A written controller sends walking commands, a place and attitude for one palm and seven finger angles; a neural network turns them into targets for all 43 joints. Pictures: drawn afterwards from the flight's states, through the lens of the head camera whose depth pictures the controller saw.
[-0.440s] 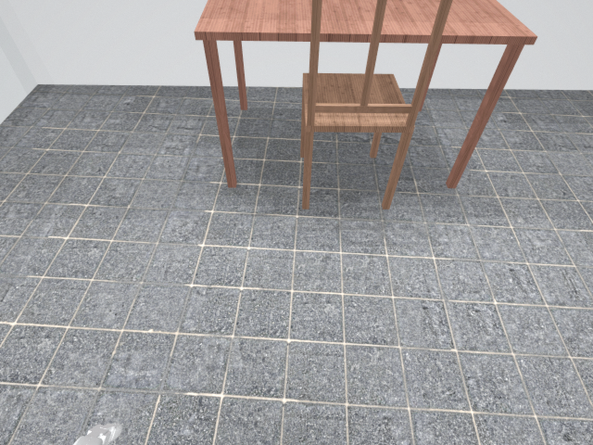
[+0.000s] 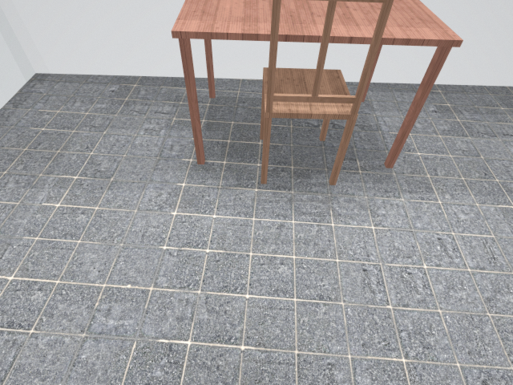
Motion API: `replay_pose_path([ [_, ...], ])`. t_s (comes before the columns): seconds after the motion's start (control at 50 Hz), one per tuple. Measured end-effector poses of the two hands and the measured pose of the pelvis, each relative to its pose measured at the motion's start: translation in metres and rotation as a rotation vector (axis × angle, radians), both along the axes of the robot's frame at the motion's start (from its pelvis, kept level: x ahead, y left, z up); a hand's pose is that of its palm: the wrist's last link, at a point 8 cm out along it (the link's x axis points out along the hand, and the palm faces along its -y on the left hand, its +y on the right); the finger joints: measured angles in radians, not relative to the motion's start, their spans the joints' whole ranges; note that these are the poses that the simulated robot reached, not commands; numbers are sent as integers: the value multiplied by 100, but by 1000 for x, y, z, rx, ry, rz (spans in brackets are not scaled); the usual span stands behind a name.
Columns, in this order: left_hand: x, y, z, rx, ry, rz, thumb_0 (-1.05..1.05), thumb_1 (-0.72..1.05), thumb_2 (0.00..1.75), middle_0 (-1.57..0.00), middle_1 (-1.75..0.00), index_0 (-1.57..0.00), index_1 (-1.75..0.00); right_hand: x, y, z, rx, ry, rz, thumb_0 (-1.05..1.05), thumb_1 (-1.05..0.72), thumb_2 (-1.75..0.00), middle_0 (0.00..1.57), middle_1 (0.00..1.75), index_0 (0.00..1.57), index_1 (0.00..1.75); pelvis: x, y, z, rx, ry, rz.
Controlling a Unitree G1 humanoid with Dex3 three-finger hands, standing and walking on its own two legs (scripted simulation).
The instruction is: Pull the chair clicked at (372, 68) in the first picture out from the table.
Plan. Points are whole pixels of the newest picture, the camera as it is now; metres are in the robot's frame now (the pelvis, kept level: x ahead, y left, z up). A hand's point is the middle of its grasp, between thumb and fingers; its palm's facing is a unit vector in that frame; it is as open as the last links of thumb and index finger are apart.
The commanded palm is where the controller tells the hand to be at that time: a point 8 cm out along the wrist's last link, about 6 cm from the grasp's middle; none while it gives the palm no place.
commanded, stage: stand and wait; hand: left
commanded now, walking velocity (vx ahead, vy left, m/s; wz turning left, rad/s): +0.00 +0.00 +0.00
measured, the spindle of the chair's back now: (322, 53) +1.26 -0.18 -0.04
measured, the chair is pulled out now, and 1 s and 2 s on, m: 0.00 0.00 0.00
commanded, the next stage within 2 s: look at it before walking up in 0.60 s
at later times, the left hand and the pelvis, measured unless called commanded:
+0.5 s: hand out of the picture +0.05 +0.24 -0.15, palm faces -0.03 -0.94 -0.33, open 7.3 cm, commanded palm none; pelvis -0.02 -0.01 +0.00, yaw +0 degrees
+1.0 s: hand out of the picture +0.05 +0.23 -0.15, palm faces -0.02 -0.94 -0.33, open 7.3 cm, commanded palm none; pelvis -0.02 -0.01 +0.01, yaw +0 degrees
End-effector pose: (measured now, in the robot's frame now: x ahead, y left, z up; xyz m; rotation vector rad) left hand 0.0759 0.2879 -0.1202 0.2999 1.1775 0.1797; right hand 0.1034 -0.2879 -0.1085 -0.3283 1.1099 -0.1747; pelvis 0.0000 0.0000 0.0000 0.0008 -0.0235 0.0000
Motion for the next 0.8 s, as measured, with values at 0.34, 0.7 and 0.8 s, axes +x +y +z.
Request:
replay_pose_path([
  [0.34, -23, 2, 5, 16, 28, 7, 0, 91, 89, -20, -30, -21, -30, -45, -8, -6, 6, 79, -35, 0, -90, -90, 20, 30, 20, 30, -16, -4, 3, 1, -16, 0],
  [0.7, -35, -6, 3, 5, 52, 7, 0, 91, 89, -20, -30, -21, -30, -61, -10, -9, 17, 111, -41, 0, -90, -90, 20, 30, 20, 30, -23, -7, 5, 2, -8, -1],
  [0.8, -36, -7, 3, 5, 55, 9, 0, 91, 89, -20, -30, -21, -30, -58, -11, -8, 16, 109, -41, 0, -90, -90, 20, 30, 20, 30, -22, -8, 5, 2, -8, -1],
])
